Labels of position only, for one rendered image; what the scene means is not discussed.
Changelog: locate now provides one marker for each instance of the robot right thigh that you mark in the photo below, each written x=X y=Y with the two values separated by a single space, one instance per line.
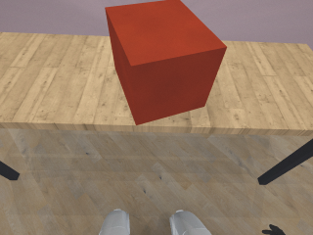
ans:
x=186 y=223

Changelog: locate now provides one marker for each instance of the carton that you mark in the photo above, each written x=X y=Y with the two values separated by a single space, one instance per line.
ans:
x=165 y=57

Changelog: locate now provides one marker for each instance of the robot thigh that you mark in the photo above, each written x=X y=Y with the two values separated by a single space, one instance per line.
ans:
x=186 y=223
x=116 y=223

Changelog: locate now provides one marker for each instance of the right robot hand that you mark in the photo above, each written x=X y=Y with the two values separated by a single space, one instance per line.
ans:
x=275 y=230

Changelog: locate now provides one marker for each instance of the robot left thigh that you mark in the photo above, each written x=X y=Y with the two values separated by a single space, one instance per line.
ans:
x=116 y=223

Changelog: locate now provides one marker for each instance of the table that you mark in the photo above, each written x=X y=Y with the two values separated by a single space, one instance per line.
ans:
x=69 y=82

